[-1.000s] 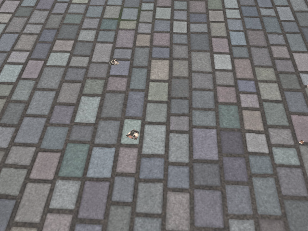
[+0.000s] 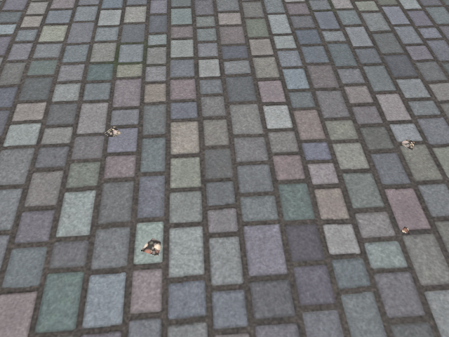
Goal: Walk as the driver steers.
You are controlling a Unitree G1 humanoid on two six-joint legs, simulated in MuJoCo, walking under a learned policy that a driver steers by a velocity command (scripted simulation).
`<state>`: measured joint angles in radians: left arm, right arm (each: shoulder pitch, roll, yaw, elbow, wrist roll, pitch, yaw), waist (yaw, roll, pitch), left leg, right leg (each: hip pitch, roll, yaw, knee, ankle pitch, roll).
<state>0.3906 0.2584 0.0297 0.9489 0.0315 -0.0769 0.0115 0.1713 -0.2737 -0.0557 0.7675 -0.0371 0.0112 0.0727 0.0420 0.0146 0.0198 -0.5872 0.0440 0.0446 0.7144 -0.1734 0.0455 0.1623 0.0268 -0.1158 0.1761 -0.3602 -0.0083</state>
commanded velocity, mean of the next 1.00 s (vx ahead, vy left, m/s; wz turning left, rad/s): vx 0.49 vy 0.00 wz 0.41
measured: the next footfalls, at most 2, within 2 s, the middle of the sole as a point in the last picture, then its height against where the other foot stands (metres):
left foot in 0.06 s outside the picture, level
right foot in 0.60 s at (235, 314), level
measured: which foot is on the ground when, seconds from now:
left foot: up 0.00-0.04, down 0.06-0.60, up 0.62-1.00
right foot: down 0.00-0.08, up 0.10-0.58, down 0.60-1.00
